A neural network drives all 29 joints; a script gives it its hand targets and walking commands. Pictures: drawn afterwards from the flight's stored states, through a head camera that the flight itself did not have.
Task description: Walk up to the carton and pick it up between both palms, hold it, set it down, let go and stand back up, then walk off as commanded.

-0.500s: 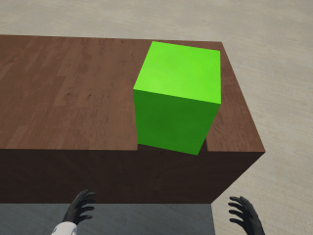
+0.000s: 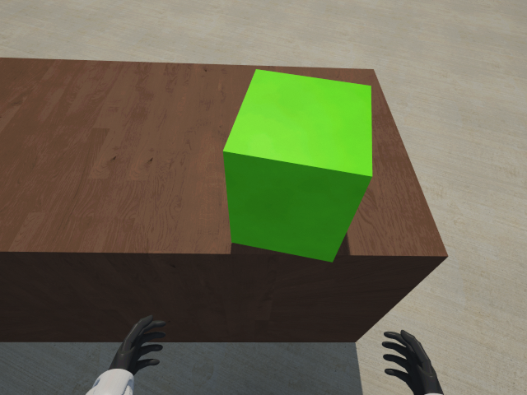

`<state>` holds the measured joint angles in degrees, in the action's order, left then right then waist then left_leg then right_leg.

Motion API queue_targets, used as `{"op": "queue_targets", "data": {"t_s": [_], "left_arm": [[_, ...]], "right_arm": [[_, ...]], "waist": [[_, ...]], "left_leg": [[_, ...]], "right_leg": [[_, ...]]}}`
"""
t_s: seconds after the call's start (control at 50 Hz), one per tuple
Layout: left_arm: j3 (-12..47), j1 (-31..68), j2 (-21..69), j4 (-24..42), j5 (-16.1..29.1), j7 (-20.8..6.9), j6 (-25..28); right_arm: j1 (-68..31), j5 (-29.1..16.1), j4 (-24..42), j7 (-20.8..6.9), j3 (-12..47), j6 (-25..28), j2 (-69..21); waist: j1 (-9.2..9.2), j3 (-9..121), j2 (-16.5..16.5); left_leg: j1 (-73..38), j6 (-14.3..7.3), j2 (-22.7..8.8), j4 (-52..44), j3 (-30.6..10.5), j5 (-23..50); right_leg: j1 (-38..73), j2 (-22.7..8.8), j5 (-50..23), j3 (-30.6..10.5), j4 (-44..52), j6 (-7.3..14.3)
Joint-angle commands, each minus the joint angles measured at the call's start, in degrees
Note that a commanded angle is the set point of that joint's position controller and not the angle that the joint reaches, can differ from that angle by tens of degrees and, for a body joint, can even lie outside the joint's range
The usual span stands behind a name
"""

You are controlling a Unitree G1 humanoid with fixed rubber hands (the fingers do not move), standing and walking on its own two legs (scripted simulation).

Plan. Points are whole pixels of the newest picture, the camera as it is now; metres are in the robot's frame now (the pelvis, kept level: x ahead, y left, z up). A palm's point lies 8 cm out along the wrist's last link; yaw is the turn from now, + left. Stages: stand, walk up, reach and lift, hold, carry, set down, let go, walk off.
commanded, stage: let go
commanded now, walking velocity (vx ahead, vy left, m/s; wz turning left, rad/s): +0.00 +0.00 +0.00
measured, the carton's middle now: (296, 170) +0.47 -0.01 +0.04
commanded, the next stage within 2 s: stand in 0.10 s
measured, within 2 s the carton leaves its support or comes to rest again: neither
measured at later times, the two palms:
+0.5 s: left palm out of the picture +0.10 +0.32 -0.10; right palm out of the picture +0.13 -0.27 -0.08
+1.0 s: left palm out of the picture +0.05 +0.33 -0.12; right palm out of the picture +0.10 -0.28 -0.09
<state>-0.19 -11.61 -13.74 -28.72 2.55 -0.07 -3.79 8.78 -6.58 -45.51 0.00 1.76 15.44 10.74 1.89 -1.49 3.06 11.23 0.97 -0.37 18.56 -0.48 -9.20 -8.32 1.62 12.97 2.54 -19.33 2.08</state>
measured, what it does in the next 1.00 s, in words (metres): stands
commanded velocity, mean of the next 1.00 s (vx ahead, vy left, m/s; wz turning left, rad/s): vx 0.00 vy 0.00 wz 0.00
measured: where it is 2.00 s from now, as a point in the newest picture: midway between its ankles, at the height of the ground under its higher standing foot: outside the picture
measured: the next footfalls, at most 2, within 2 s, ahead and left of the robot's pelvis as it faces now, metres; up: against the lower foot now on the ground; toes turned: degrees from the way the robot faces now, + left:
none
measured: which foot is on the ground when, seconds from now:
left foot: down 0.00-1.00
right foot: down 0.00-1.00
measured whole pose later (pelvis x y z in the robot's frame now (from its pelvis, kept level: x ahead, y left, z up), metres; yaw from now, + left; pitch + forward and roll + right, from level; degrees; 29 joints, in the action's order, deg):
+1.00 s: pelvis -0.01 +0.01 +0.00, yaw +0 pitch +0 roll -1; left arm -2.4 -11.6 -23.1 -56.2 0.5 -0.1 2.1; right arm 8.7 -3.9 -54.7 0.3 1.2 1.8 19.5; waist 1.9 1.4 2.5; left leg 12.8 0.3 -0.6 24.5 -0.5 -11.6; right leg -8.2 1.9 13.4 2.5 -21.5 2.1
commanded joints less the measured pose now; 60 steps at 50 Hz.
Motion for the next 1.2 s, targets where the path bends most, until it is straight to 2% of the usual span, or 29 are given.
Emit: {"op": "queue_targets", "data": {"t_s": [0.0, 0.08, 0.1, 0.12, 0.16, 0.22, 0.26, 0.3, 0.32, 0.34, 0.5, 0.52, 0.54, 0.56, 0.7, 0.74, 0.78, 0.82, 0.84, 0.88, 0.9, 0.92, 0.96, 1.0, 1.02, 1.04, 1.06, 1.14, 1.18], "left_arm": [[-0.9, 2.7, -5.2, 6.3, -2.0, 0.3, 1.2], [-0.8, 2.1, -5.8, 5.4, -2.3, 0.2, 1.0], [-6.0, -0.6, -15.5, -0.2, -5.0, 0.9, 4.0], [-6.0, -2.0, -15.3, -2.4, -4.6, 0.8, 4.7], [-5.6, -1.5, -14.5, -3.9, -4.9, 0.7, 5.2], [-5.4, 1.7, -14.5, -6.2, -5.2, -0.1, 6.4], [-5.0, 2.2, -14.5, -8.6, -5.3, -0.2, 6.5], [-5.0, 2.3, -14.7, -10.2, -5.5, -0.2, 6.6], [-4.8, 1.7, -14.2, -10.9, -5.3, -0.4, 6.6], [-4.8, 2.3, -15.6, -11.5, -5.3, -0.5, 6.6], [-4.4, 1.9, -17.9, -17.2, -4.8, -0.5, 6.7], [-4.6, 2.0, -18.5, -17.8, -4.8, -0.3, 6.7], [-4.1, 1.4, -17.3, -18.6, -4.6, -0.3, 6.6], [-3.9, 1.5, -18.2, -19.4, -4.5, -0.2, 6.7], [-3.7, 1.8, -18.8, -22.2, -4.1, -0.2, 6.9], [-4.0, 2.9, -19.6, -23.2, -4.7, -0.1, 7.1], [-3.7, 2.1, -19.2, -23.4, -4.3, -0.2, 7.0], [-3.5, 3.5, -18.8, -23.9, -4.5, -0.2, 7.0], [-3.4, 2.6, -18.7, -24.4, -4.6, -0.3, 7.1], [-3.3, 2.9, -19.2, -25.0, -4.1, -0.1, 7.2], [-3.2, 2.7, -18.5, -25.3, -4.1, -0.2, 7.1], [-3.4, 2.7, -19.5, -25.4, -4.5, -0.1, 6.8], [-3.2, 3.2, -18.2, -25.2, -4.1, -0.1, 6.9], [-3.2, 3.4, -19.0, -26.2, -4.0, 0.0, 6.9], [-3.3, 3.0, -18.5, -26.3, -3.9, 0.1, 6.8], [-3.5, 2.5, -19.4, -26.2, -3.9, -0.1, 6.7], [-3.4, 2.3, -18.9, -26.6, -4.0, 0.1, 6.7], [-2.9, 2.7, -18.4, -27.0, -3.9, -0.1, 6.6], [-3.1, 3.4, -18.2, -27.0, -4.1, -0.1, 6.6]], "right_arm": [[-2.6, 6.5, 3.8, -0.4, -4.5, 1.2, 5.7], [-2.4, 6.5, 4.2, -0.5, -4.0, 0.8, 6.7], [0.6, 10.6, 3.2, 0.8, -6.4, -4.9, 18.1], [-0.6, 10.8, 2.7, 1.1, -6.2, -7.4, 16.8], [-1.9, 10.6, 3.2, 1.3, -6.1, -9.3, 16.1], [-2.3, 9.9, 2.5, 0.9, -5.4, -10.5, 16.9], [-2.7, 9.6, 1.7, 0.5, -5.0, -11.2, 16.9], [-1.1, 9.6, 1.0, 0.4, -4.7, -11.4, 17.1], [-2.7, 10.0, 0.6, 0.3, -4.9, -11.5, 18.8], [-2.5, 9.7, 0.8, 0.3, -4.7, -11.9, 18.4], [-3.4, 9.6, -1.5, 0.2, -4.2, -12.4, 20.9], [-2.7, 9.5, -2.0, 0.3, -4.0, -12.5, 20.7], [-1.9, 9.3, -2.6, 0.4, -4.1, -12.5, 20.7], [-2.8, 9.4, -2.8, 0.4, -4.5, -12.3, 21.5], [-2.8, 9.1, -5.1, 0.6, -4.3, -12.9, 22.2], [-2.8, 9.1, -5.3, 0.5, -3.8, -13.0, 21.7], [-3.0, 9.1, -5.8, 0.3, -3.6, -13.1, 21.1], [-3.1, 9.2, -6.0, 0.5, -3.9, -12.9, 21.5], [-3.4, 9.1, -6.3, 0.5, -3.7, -13.0, 21.3], [-2.5, 8.8, -6.7, 0.3, -3.2, -13.1, 20.8], [-3.5, 9.0, -7.1, 0.5, -3.5, -13.0, 21.4], [-2.7, 8.7, -7.3, 0.6, -3.4, -13.0, 21.3], [-4.1, 9.1, -7.1, 0.9, -4.0, -13.1, 22.5], [-3.4, 8.9, -7.8, 0.8, -3.6, -13.0, 21.4], [-4.6, 8.8, -7.6, 0.6, -3.1, -12.9, 21.0], [-3.7, 8.4, -7.5, 0.7, -3.3, -13.0, 20.8], [-4.5, 8.8, -7.8, 0.8, -3.4, -12.9, 21.7], [-3.8, 8.7, -8.1, 0.7, -3.4, -12.9, 21.3], [-4.9, 8.6, -7.8, 0.8, -3.5, -13.1, 21.8]], "waist": [[-3.67, 6.9, -3.3], [-2.99, 7.6, -3.5], [-0.43, 11.9, -4.8], [0.05, 13.7, -2.3], [-0.43, 11.9, -3.8], [-0.76, 8.1, -3.1], [-1.04, 6.4, -5.0], [-1.73, 6.2, -3.0], [-0.34, 6.0, -6.3], [-1.49, 6.4, -4.7], [-0.36, 5.8, -7.7], [-0.89, 4.9, -6.4], [-1.13, 6.2, -7.8], [-1.17, 5.5, -6.0], [-1.16, 3.5, -7.9], [-1.96, 3.6, -6.7], [-1.16, 3.6, -8.1], [-1.47, 3.5, -6.4], [-1.39, 3.9, -8.5], [-1.98, 3.6, -7.8], [-1.26, 4.5, -8.5], [-1.69, 4.2, -6.4], [-0.79, 4.5, -8.2], [-1.26, 4.8, -6.7], [-0.69, 3.8, -8.8], [-1.07, 5.1, -7.3], [-0.46, 5.2, -9.5], [-1.5, 4.9, -7.0], [-1.35, 3.4, -8.5]], "left_leg": [[-14.7, -0.4, -0.3, 4.0, 2.0, 9.2], [-15.9, -1.2, -0.7, 3.9, 2.1, 9.5], [-5.0, -2.7, -5.9, 8.8, -4.1, 19.3], [-3.6, -3.0, -5.6, 9.7, -3.4, 20.6], [-1.4, -3.3, -4.7, 9.4, -3.5, 15.0], [-0.2, -3.8, -4.8, 6.9, -4.2, 7.2], [-0.6, -3.9, -4.9, 7.0, -4.2, 8.1], [-1.5, -4.2, -5.4, 6.6, -4.8, 8.2], [-0.7, -4.4, -5.6, 6.6, -5.1, 8.3], [-1.9, -4.1, -5.4, 6.2, -5.0, 7.6], [-2.0, -4.3, -5.8, 4.5, -5.6, 6.0], [-1.7, -4.3, -6.2, 3.8, -5.8, 6.8], [-2.2, -4.7, -6.4, 4.0, -6.3, 8.0], [-2.6, -4.4, -6.5, 3.6, -6.5, 7.1], [-1.9, -4.4, -6.1, 3.3, -6.3, 6.0], [-2.0, -4.2, -6.2, 2.9, -6.0, 5.6], [-2.0, -4.2, -6.1, 3.0, -6.1, 5.4], [-2.1, -4.3, -5.9, 2.2, -6.4, 4.6], [-2.3, -4.2, -6.0, 2.3, -6.3, 5.5], [-2.1, -4.2, -6.1, 2.1, -5.9, 6.6], [-2.8, -4.0, -6.0, 2.9, -6.1, 7.5], [-2.8, -4.1, -6.2, 2.3, -6.4, 7.7], [-3.3, -4.1, -6.1, 2.3, -6.0, 9.1], [-3.4, -4.2, -6.3, 2.3, -6.1, 8.6], [-2.4, -4.3, -6.3, 2.4, -6.1, 8.8], [-2.9, -4.2, -6.3, 2.5, -6.1, 9.6], [-2.8, -4.2, -6.2, 2.2, -5.9, 10.5], [-3.6, -4.0, -6.5, 2.2, -6.6, 9.3], [-2.7, -3.9, -6.3, 1.9, -6.0, 8.2]], "right_leg": [[-6.4, -1.7, -10.9, -1.2, 3.2, -1.5], [-6.5, -1.6, -10.2, -1.3, 3.1, -0.9], [3.0, -7.2, -15.6, -6.2, -3.7, -1.8], [6.4, -8.0, -18.3, -6.0, -3.5, -1.4], [5.8, -8.5, -16.8, -6.4, -2.7, -0.9], [2.2, -8.9, -9.4, -7.8, -1.0, 0.0], [1.1, -9.0, -10.8, -8.1, -0.5, 0.1], [0.5, -8.6, -10.4, -8.0, -0.1, 0.3], [1.7, -9.1, -10.0, -8.5, 0.7, 0.3], [0.6, -8.8, -8.7, -8.3, 0.6, 0.4], [2.2, -8.9, -6.6, -8.9, 2.0, 0.2], [1.1, -8.5, -7.2, -8.5, 1.2, 0.2], [2.2, -8.9, -8.2, -8.6, 1.8, 0.3], [1.8, -8.6, -7.3, -8.2, 2.1, 0.0], [0.7, -9.2, -6.4, -9.4, 3.7, 0.2], [0.6, -8.9, -6.3, -9.8, 3.8, 0.3], [0.8, -9.0, -5.4, -9.4, 3.5, 0.1], [1.1, -8.8, -5.6, -9.3, 3.5, 0.3], [1.0, -8.9, -6.2, -9.2, 3.6, 0.1], [1.2, -9.0, -7.5, -9.7, 3.3, 0.2], [1.3, -9.1, -9.1, -9.1, 3.6, 0.1], [1.7, -8.9, -8.6, -8.9, 2.9, 0.1], [1.6, -9.2, -8.8, -9.0, 3.0, 0.0], [1.9, -9.0, -9.4, -9.0, 2.9, 0.0], [2.2, -9.1, -9.9, -9.6, 3.3, 0.3], [3.6, -9.0, -9.9, -8.7, 2.7, 0.3], [3.4, -9.4, -10.7, -8.9, 2.5, 0.3], [2.1, -8.7, -9.4, -8.3, 3.3, 0.0], [0.8, -8.9, -7.6, -8.5, 3.8, 0.1]]}}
